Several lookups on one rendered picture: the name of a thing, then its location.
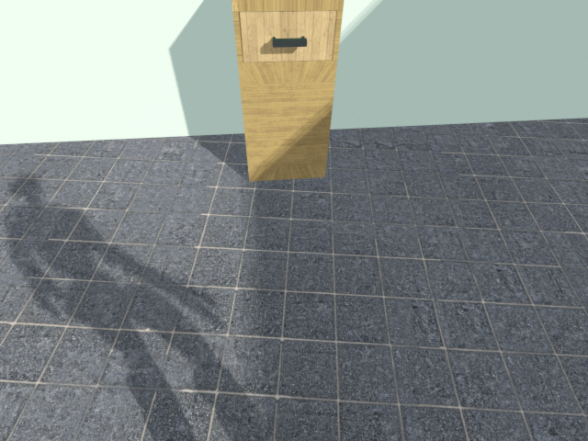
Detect drawer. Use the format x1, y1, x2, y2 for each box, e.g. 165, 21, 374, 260
240, 10, 336, 62

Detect handle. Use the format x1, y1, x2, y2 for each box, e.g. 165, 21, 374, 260
273, 36, 307, 48

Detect cabinet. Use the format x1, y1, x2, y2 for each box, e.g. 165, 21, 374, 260
232, 0, 344, 182

